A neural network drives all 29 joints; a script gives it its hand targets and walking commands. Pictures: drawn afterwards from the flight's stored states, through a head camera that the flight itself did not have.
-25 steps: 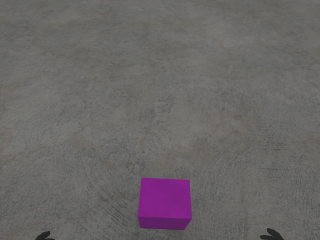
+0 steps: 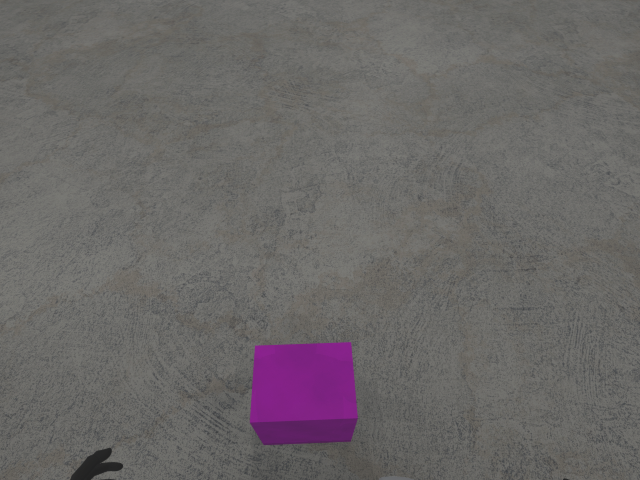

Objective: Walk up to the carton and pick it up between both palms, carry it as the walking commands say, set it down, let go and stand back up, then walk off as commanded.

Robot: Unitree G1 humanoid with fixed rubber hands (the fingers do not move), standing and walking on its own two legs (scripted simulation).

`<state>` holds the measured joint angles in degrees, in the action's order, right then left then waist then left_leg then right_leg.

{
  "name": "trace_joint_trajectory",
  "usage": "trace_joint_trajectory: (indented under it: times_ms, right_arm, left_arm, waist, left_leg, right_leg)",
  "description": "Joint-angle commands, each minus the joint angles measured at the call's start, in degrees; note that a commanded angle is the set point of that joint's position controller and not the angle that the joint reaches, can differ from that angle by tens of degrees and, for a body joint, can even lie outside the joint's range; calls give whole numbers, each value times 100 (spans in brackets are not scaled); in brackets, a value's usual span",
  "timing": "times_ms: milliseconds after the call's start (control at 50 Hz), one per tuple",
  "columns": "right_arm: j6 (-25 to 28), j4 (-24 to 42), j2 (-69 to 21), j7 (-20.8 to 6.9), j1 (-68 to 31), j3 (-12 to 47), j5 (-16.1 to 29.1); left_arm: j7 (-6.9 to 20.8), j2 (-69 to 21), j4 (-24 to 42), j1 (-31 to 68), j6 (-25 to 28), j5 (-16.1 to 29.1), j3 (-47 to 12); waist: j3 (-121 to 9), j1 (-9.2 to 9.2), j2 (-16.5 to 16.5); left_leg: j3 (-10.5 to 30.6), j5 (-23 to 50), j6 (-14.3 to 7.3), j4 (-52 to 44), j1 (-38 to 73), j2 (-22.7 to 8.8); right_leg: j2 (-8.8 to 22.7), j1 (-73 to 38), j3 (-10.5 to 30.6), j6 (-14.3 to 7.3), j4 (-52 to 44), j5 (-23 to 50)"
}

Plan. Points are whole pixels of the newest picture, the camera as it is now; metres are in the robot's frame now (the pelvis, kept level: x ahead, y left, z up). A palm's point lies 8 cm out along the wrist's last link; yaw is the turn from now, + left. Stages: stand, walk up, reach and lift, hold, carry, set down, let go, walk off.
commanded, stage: walk up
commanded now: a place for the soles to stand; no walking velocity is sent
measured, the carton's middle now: (305, 396) +0.39 +0.06 -0.63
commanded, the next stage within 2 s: reach and lift in 1.12 s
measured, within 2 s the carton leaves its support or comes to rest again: neither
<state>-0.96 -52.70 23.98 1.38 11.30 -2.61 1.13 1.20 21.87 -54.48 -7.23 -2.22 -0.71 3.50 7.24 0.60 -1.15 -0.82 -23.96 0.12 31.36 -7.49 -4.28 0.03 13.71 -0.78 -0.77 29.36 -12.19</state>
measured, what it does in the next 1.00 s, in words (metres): stands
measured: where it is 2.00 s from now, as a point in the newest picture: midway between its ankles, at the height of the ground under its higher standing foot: outside the picture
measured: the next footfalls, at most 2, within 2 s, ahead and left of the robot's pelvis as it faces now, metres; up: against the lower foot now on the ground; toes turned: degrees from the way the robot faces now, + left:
none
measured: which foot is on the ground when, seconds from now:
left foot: down 0.00-1.00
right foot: down 0.00-1.00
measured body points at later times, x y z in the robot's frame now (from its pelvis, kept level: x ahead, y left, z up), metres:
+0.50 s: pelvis +0.00 +0.00 +0.01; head +0.02 -0.01 +0.46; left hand +0.10 +0.31 -0.10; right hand +0.08 -0.32 -0.11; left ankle -0.03 +0.16 -0.73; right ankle +0.04 -0.12 -0.73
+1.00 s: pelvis +0.00 +0.00 +0.01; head +0.01 +0.01 +0.46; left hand +0.07 +0.33 -0.11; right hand +0.12 -0.30 -0.10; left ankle -0.03 +0.16 -0.73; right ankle +0.04 -0.12 -0.73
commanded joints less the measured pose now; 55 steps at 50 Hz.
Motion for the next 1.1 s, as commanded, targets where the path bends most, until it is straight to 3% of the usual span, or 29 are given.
trace_joint_trajectory:
  times_ms: [0, 20, 40, 60, 80, 120, 140, 180, 200, 280, 300, 340, 400, 440, 460, 560, 600, 620, 640, 700, 760, 780, 820, 840, 920, 940, 960, 1020, 1080]
  right_arm:
    - [193, 64, 966, 115, 308, -79, -7]
    - [210, 109, 1128, 112, 60, -133, -102]
    - [216, 78, 1115, 89, -31, -163, -87]
    - [237, 82, 1051, 66, 36, -137, -71]
    - [265, 30, 1032, 62, 24, -135, -67]
    - [294, -23, 950, 58, 153, -142, -62]
    - [306, -8, 986, 46, 110, -142, -76]
    - [316, -110, 960, 62, 159, -125, -77]
    - [317, -119, 972, 74, 222, -134, -81]
    - [361, -209, 930, 60, 81, -137, -100]
    - [357, -206, 931, 70, 183, -139, -95]
    - [368, -225, 937, 65, 88, -150, -101]
    - [398, -297, 937, 72, 91, -154, -107]
    - [386, -247, 927, 81, -14, -170, -136]
    - [365, -244, 955, 92, 39, -164, -92]
    - [354, -213, 959, 97, -62, -192, -158]
    - [337, -235, 887, 108, -141, -168, -109]
    - [346, -193, 914, 111, -179, -166, -118]
    - [340, -244, 888, 111, -141, -167, -107]
    - [326, -248, 975, 121, -170, -168, -140]
    - [308, -178, 925, 107, -263, -155, -118]
    - [314, -188, 924, 108, -236, -163, -111]
    - [322, -214, 979, 112, -309, -169, -130]
    - [329, -235, 893, 117, -201, -171, -118]
    - [297, -219, 947, 110, -235, -172, -107]
    - [295, -163, 987, 117, -309, -201, -169]
    - [298, -131, 1005, 98, -354, -192, -155]
    - [294, -154, 997, 111, -285, -202, -129]
    - [267, -146, 975, 120, -262, -183, -151]
  left_arm:
    - [-69, 1134, 539, 662, 67, 103, 210]
    - [-36, 1008, 505, 591, 97, 110, 171]
    - [-17, 1124, 450, 546, 108, 135, 199]
    - [-5, 1100, 432, 512, 139, 108, 217]
    - [-13, 1092, 372, 475, 168, 112, 210]
    - [-29, 1153, 250, 519, 216, 105, 220]
    - [-17, 1063, 252, 615, 237, 108, 209]
    - [-21, 1072, 147, 648, 226, 97, 219]
    - [-29, 1047, 168, 714, 232, 112, 209]
    - [-12, 986, -5, 687, 244, 116, 225]
    - [-1, 1002, -1, 682, 250, 108, 227]
    - [-1, 957, -55, 711, 255, 115, 241]
    - [4, 931, -40, 734, 269, 129, 263]
    - [9, 906, -123, 651, 263, 104, 265]
    - [12, 936, -118, 694, 262, 84, 275]
    - [-7, 899, -207, 545, 281, 105, 258]
    - [-18, 988, -208, 522, 259, 103, 292]
    - [-12, 1000, -204, 467, 248, 103, 297]
    - [-23, 995, -194, 491, 249, 91, 285]
    - [-11, 913, -194, 504, 258, 104, 259]
    - [-27, 1006, -192, 382, 235, 103, 292]
    - [-14, 998, -227, 446, 246, 89, 288]
    - [-4, 973, -180, 451, 260, 83, 287]
    - [-2, 1022, -170, 429, 269, 84, 302]
    - [4, 1029, -167, 449, 274, 71, 310]
    - [-7, 964, -176, 399, 276, 84, 284]
    - [-2, 976, -160, 244, 277, 105, 283]
    - [-15, 1044, -95, 341, 259, 92, 316]
    - [-19, 1038, -107, 330, 226, 94, 323]
  waist:
    - [-751, 111, 577]
    - [-504, -47, 578]
    - [-436, -123, 325]
    - [-592, -122, 397]
    - [-662, -169, 225]
    - [-782, -83, 427]
    - [-637, -71, 136]
    - [-734, -74, 519]
    - [-696, -44, 479]
    - [-717, -87, 150]
    - [-658, -59, 336]
    - [-657, -70, 345]
    - [-809, -51, 68]
    - [-833, -86, 179]
    - [-847, -11, 335]
    - [-770, -7, 67]
    - [-738, -66, 125]
    - [-805, -53, -1]
    - [-711, -93, 185]
    - [-644, -34, 72]
    - [-673, -95, -27]
    - [-645, -39, 59]
    - [-656, -38, -171]
    - [-702, -46, 105]
    - [-725, -65, 209]
    - [-651, -99, -45]
    - [-675, -126, -92]
    - [-843, -45, 190]
    - [-609, -106, 18]
  left_leg:
    - [232, 1311, -104, -1126, 87, -76]
    - [353, 1322, -138, -1269, -84, -223]
    - [351, 1220, -121, -1269, -200, -234]
    - [337, 1264, -93, -1289, -163, -246]
    - [265, 1191, -81, -1319, -155, -194]
    - [296, 1229, -62, -1353, -105, -168]
    - [264, 1326, -46, -1405, -72, -149]
    - [245, 1302, -23, -1368, -211, -125]
    - [279, 1431, -40, -1446, -200, -168]
    - [367, 1354, -78, -1541, -249, -199]
    - [383, 1333, -70, -1541, -172, -227]
    - [366, 1449, -62, -1532, -183, -229]
    - [383, 1767, -79, -1576, -140, -254]
    - [463, 1910, -95, -1559, -116, -298]
    - [500, 1934, -106, -1583, -157, -338]
    - [512, 2263, -104, -1428, -101, -317]
    - [606, 2153, -125, -1568, -214, -345]
    - [648, 2048, -162, -1519, -295, -370]
    - [592, 2043, -121, -1508, -205, -311]
    - [628, 1946, -122, -1488, -250, -322]
    - [689, 1888, -147, -1516, -383, -344]
    - [699, 1886, -119, -1544, -356, -336]
    - [691, 1957, -145, -1528, -329, -336]
    - [729, 1947, -127, -1523, -315, -295]
    - [681, 1879, -157, -1479, -389, -248]
    - [700, 1865, -185, -1438, -385, -275]
    - [750, 1969, -161, -1420, -406, -287]
    - [757, 1993, -190, -1372, -255, -260]
    - [764, 1841, -135, -1385, -548, -229]
  right_leg:
    - [981, -439, 764, -455, -977, 483]
    - [778, -323, 685, -306, -1018, 179]
    - [803, -382, 691, -289, -1168, -153]
    - [762, -674, 615, -280, -1159, -165]
    - [785, -716, 683, -317, -1182, 13]
    - [889, -826, 712, -351, -1286, 135]
    - [899, -698, 741, -361, -1321, 302]
    - [876, -904, 592, -317, -1378, 95]
    - [895, -949, 611, -317, -1302, 336]
    - [811, -895, 490, -263, -1350, 58]
    - [831, -755, 495, -231, -1393, -49]
    - [807, -815, 452, -224, -1429, 33]
    - [801, -1005, 382, -224, -1195, 558]
    - [767, -1001, 306, -197, -1168, 616]
    - [791, -1045, 261, -181, -1157, 725]
    - [824, -993, 241, -160, -1114, 1122]
    - [790, -1061, 200, -138, -1089, 832]
    - [831, -1151, 231, -120, -1101, 821]
    - [808, -1030, 210, -142, -1110, 683]
    - [802, -918, 168, -135, -1156, 524]
    - [815, -1073, 138, -124, -1103, 553]
    - [834, -1022, 153, -95, -1153, 541]
    - [846, -1047, 164, -77, -1186, 644]
    - [841, -1064, 154, -119, -1138, 484]
    - [803, -1018, 113, -109, -1128, 301]
    - [850, -962, 116, -128, -1154, 247]
    - [861, -1038, 110, -133, -1123, 548]
    - [878, -1051, 95, -156, -1126, 507]
    - [869, -1042, 61, -135, -1126, 162]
